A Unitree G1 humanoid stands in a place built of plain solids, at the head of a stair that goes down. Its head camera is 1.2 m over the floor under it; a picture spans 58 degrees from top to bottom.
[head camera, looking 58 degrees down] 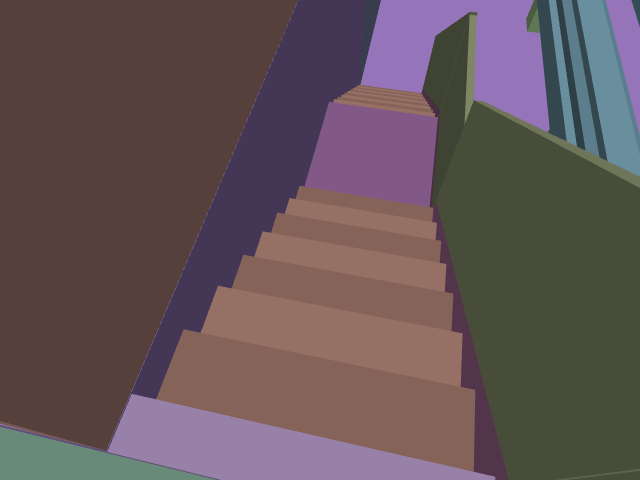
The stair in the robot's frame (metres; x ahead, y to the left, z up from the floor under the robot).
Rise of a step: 0.17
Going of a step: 0.25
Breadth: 0.96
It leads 12 degrees to the right of straight ahead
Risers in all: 8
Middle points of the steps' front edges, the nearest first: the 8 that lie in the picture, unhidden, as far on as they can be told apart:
0.17 0.04 0.00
0.41 -0.01 -0.17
0.66 -0.06 -0.34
0.90 -0.11 -0.52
1.14 -0.17 -0.69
1.39 -0.22 -0.87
1.63 -0.27 -1.04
1.87 -0.32 -1.21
